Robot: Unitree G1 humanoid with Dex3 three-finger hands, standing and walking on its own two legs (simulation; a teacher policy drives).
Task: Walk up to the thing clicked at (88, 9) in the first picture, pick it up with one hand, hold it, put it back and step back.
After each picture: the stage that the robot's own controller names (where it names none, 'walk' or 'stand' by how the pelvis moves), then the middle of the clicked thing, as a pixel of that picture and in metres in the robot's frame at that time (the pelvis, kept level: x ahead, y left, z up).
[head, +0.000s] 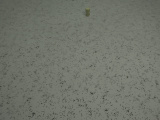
stand; (87, 12) +2.18 -0.08 -0.72
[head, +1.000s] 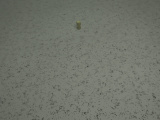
walk; (78, 25) +2.04 +0.20 -0.71
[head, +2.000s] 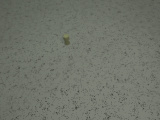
walk; (66, 39) +1.42 +0.29 -0.72
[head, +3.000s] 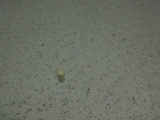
walk; (61, 75) +0.91 +0.24 -0.71
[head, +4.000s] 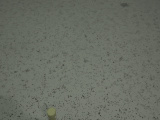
walk; (51, 114) +0.54 +0.21 -0.71
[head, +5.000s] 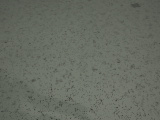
stand; out of the picture +0.39 +0.20 -0.72
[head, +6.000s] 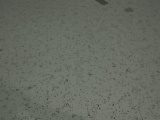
stand; out of the picture +0.38 +0.21 -0.72
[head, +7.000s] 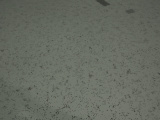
stand; out of the picture +0.38 +0.21 -0.73
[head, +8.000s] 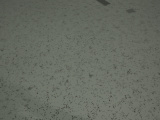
stand; out of the picture +0.37 +0.21 -0.73
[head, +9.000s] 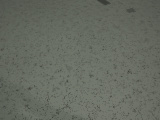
go down; out of the picture +0.36 +0.21 -0.73
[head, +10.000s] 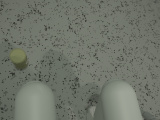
go down; (19, 59) +0.45 +0.23 -0.32
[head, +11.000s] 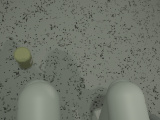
approach; (24, 58) +0.45 +0.23 -0.29
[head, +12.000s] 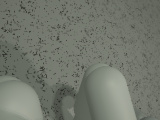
close in; out of the picture +0.43 +0.27 -0.22
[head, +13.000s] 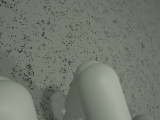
close; out of the picture +0.43 +0.28 -0.22
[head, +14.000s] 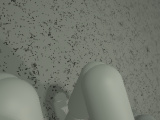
lift; out of the picture +0.41 +0.27 -0.23
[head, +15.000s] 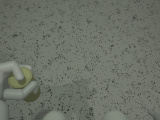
lift; (26, 85) +0.33 +0.19 -0.03
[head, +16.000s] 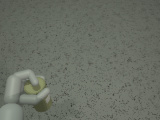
hold; (39, 95) +0.32 +0.16 +0.00
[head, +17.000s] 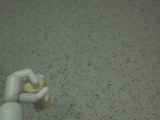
hold; (38, 93) +0.33 +0.17 -0.01
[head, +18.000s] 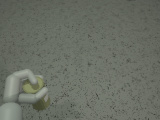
crouch; (37, 94) +0.33 +0.17 -0.01
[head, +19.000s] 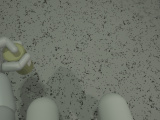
crouch; (19, 60) +0.43 +0.20 -0.10
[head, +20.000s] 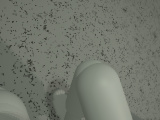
lower; out of the picture +0.44 +0.29 -0.23
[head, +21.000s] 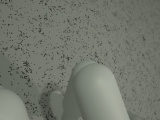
lower; out of the picture +0.44 +0.29 -0.23
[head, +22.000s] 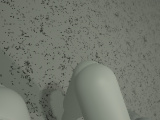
lower; out of the picture +0.44 +0.29 -0.23
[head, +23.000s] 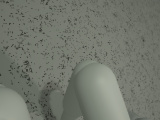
lower; out of the picture +0.44 +0.29 -0.23
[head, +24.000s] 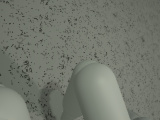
loosen; out of the picture +0.44 +0.29 -0.23
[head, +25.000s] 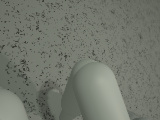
withdraw; out of the picture +0.44 +0.29 -0.23
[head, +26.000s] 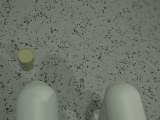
walk; (26, 59) +0.46 +0.23 -0.30
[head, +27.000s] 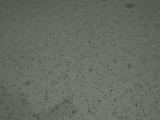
stand; out of the picture +0.39 +0.19 -0.65
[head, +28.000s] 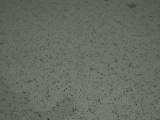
stand; out of the picture +0.41 +0.20 -0.66
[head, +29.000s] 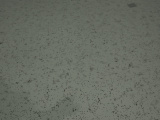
stand; out of the picture +0.41 +0.20 -0.66
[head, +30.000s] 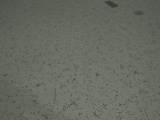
stand; out of the picture +0.42 +0.18 -0.72
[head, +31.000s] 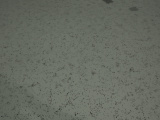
stand; out of the picture +0.39 +0.20 -0.73
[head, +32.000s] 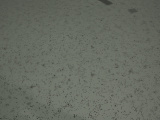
walk; out of the picture +0.38 +0.20 -0.73
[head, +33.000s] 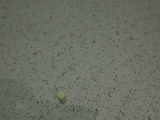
walk; (62, 96) +0.55 +0.18 -0.70
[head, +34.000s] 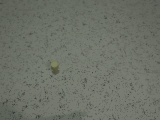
walk; (55, 67) +0.82 +0.25 -0.70
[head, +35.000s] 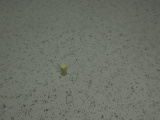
stand; (63, 69) +1.02 +0.20 -0.71
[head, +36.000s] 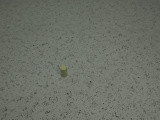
stand; (63, 71) +1.02 +0.20 -0.73
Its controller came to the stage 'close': yes
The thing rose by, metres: 0.70
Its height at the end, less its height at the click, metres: +0.00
